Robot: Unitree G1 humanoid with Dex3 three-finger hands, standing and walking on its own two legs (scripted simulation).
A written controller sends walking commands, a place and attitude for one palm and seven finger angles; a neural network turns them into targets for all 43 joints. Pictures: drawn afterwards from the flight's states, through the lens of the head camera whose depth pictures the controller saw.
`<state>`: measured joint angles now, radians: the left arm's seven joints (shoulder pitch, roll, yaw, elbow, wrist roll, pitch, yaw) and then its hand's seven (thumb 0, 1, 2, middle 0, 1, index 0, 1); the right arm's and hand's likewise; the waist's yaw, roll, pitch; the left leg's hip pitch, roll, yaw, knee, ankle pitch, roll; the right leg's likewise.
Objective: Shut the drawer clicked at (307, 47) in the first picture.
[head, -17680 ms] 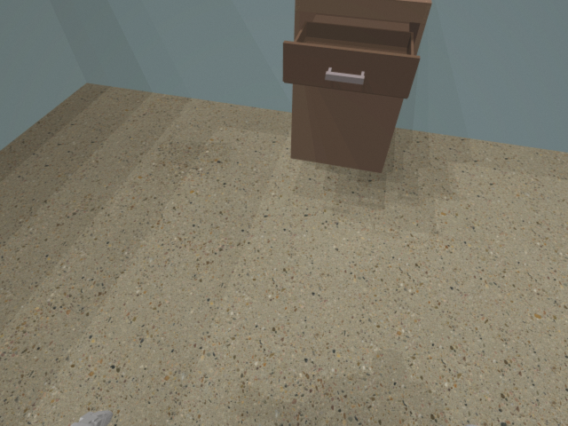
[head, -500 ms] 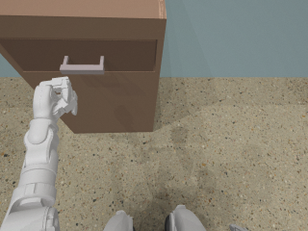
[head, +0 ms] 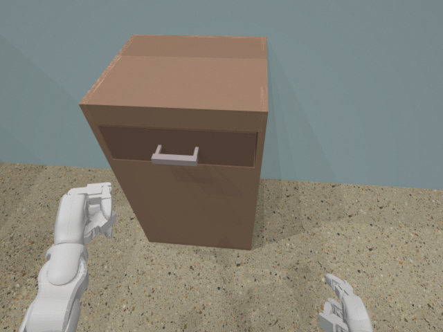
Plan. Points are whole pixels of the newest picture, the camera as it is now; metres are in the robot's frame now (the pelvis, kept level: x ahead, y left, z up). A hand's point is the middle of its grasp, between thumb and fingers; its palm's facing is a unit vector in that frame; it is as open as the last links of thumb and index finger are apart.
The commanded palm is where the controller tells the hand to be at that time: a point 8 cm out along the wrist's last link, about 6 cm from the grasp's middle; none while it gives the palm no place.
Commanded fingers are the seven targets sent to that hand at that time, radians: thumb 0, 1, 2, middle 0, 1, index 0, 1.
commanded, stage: draw the hand back to the body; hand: left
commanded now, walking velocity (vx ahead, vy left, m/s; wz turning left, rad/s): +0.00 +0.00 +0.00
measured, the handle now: (176, 154) +0.59 +0.19 -0.09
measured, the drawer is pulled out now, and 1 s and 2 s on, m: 0.00 0.00 0.00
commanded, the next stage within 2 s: step back with the hand held close in 0.56 s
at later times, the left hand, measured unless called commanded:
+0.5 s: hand (39, 256) +0.17 +0.23 +0.18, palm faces +0.42 -0.80 -0.42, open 3.2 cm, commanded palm +0.13 +0.27 +0.18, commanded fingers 0.00 0.90 0.90 -1.40 -1.60 -1.40 -1.60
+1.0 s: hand (45, 262) +0.17 +0.23 +0.16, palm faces +0.29 -0.81 -0.51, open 3.2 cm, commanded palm +0.11 +0.28 +0.18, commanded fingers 0.00 0.90 0.90 -1.40 -1.60 -1.40 -1.60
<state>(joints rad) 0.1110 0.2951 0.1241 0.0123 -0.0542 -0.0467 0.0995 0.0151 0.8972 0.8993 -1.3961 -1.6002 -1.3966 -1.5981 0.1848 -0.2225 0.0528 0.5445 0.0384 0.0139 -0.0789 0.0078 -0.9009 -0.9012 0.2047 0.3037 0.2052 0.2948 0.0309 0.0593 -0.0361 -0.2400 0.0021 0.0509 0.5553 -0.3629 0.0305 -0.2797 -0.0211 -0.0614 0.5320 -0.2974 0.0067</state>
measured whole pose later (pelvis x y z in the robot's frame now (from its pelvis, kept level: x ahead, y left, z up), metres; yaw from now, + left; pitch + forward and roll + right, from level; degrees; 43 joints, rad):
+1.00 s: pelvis -0.03 +0.00 +0.01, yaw -2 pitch +1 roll +0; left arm 0.62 0.37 0.34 -0.49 -0.04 -0.21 0.11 0.01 0.89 0.90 -1.40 -1.60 -1.40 -1.60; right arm 0.20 -0.25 -0.03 0.58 0.00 -0.03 -0.07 0.01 -0.90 -0.90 0.21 0.30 0.21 0.29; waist -0.01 0.05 0.02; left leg -0.19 0.00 0.08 0.43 -0.26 0.04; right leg -0.24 -0.02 -0.03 0.41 -0.18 0.01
